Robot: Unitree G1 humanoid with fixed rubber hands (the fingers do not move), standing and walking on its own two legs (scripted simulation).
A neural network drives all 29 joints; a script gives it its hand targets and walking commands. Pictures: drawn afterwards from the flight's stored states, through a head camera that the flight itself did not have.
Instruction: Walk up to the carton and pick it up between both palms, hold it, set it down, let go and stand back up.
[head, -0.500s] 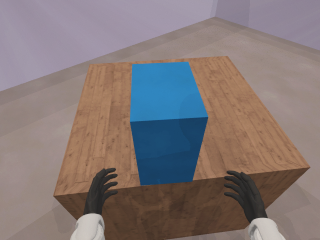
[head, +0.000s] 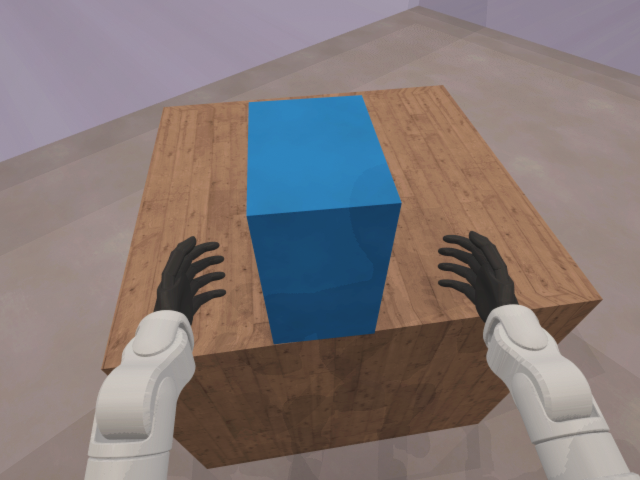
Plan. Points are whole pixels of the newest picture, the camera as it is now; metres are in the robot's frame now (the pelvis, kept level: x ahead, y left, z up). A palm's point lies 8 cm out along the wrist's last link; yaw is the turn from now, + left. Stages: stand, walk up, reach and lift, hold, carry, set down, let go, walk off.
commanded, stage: reach and lift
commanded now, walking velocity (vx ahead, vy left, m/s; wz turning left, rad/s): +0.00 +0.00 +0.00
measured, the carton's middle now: (315, 225) +0.45 +0.04 +0.06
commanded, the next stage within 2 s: none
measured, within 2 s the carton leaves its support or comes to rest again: neither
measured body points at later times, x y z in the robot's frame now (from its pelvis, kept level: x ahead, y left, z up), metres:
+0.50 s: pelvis -0.01 +0.00 +0.00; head +0.01 +0.02 +0.45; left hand +0.37 +0.22 +0.15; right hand +0.41 -0.15 +0.15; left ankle +0.01 +0.13 -0.75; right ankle +0.00 -0.12 -0.75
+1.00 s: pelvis +0.00 +0.00 +0.00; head +0.02 +0.00 +0.45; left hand +0.42 +0.21 +0.23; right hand +0.47 -0.15 +0.22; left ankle +0.01 +0.13 -0.75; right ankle +0.00 -0.12 -0.75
